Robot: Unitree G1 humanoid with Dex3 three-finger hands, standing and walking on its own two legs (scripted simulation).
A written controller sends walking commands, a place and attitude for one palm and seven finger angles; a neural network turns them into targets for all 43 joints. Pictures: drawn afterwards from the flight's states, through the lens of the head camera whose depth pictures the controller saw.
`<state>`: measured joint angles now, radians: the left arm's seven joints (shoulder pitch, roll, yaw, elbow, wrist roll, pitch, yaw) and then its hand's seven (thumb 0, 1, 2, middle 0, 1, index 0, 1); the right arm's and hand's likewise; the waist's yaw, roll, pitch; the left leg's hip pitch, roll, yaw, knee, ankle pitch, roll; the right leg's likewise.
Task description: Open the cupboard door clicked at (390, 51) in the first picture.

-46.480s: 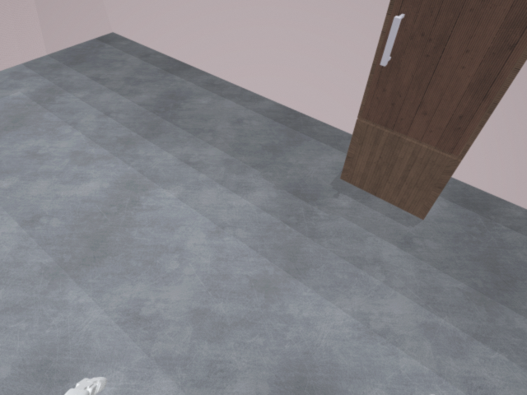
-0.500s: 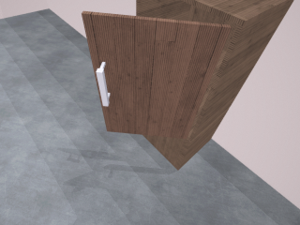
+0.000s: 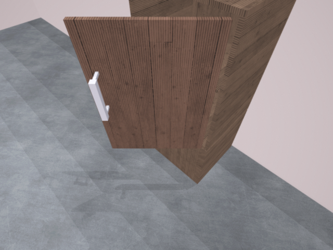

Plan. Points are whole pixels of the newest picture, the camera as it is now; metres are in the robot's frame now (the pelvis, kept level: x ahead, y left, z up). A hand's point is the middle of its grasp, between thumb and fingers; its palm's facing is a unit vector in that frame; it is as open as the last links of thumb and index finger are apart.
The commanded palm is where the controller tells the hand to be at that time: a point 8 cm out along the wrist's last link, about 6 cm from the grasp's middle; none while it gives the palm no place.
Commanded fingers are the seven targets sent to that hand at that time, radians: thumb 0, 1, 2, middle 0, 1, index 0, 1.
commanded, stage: come to a stop and stand still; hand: left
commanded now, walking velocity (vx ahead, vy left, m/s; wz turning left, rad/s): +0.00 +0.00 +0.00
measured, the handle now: (101, 97) +0.56 +0.24 +0.02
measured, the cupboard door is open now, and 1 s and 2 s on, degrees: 44 44 44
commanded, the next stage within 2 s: look again from close up in 0.54 s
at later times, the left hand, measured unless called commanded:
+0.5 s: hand out of the picture +0.00 +0.14 -0.16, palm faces +0.03 -0.98 -0.21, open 7.3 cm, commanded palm none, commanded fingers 0.00 0.90 0.90 -0.20 -0.30 -0.20 -0.30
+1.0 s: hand out of the picture +0.02 +0.15 -0.16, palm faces +0.04 -0.98 -0.21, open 7.3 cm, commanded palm none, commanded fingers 0.00 0.90 0.90 -0.20 -0.30 -0.20 -0.30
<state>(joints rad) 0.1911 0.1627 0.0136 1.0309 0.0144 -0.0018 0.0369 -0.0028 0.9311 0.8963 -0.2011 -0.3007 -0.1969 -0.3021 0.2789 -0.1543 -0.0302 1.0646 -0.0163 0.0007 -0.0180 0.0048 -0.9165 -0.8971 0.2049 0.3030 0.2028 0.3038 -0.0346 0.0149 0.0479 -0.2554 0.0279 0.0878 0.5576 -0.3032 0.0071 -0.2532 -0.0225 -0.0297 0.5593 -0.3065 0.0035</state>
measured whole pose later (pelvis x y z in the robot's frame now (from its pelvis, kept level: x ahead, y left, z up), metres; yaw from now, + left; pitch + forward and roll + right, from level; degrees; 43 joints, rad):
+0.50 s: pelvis +0.00 -0.04 +0.01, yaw +1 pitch -1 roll +1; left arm 0.29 0.17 -0.01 1.09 0.01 -0.02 0.02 0.00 0.91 0.90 -0.20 -0.30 -0.20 -0.30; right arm 0.27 -0.18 0.01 1.10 -0.01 -0.01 -0.01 0.00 -0.92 -0.90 0.20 0.30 0.20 0.30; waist 0.00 0.01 0.03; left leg -0.18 0.07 0.05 0.44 -0.24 -0.05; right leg -0.19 0.02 -0.06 0.48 -0.27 -0.06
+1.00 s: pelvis +0.01 -0.03 +0.01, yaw +1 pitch -1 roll +1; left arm 0.26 0.18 0.00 1.11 0.01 -0.02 0.02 0.00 0.91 0.90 -0.20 -0.30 -0.20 -0.30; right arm 0.25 -0.16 0.01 1.14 -0.01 -0.02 -0.02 0.00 -0.92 -0.90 0.20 0.30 0.20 0.30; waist 0.01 -0.01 0.02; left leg -0.16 0.05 0.07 0.42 -0.24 -0.03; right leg -0.17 0.01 -0.05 0.45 -0.27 -0.04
